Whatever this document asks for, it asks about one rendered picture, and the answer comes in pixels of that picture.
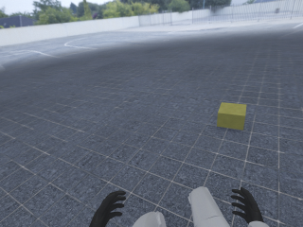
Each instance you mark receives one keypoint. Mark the carton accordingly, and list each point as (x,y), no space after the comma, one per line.
(231,116)

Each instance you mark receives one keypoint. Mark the robot right hand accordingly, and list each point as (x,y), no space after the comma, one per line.
(250,207)

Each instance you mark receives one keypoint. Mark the robot thigh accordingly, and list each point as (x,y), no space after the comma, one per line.
(151,219)
(203,209)

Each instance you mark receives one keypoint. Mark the right robot thigh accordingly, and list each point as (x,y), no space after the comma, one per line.
(203,209)

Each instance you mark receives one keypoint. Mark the left robot thigh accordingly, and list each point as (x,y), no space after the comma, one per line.
(151,219)

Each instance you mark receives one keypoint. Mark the robot left hand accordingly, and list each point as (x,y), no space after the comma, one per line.
(104,212)

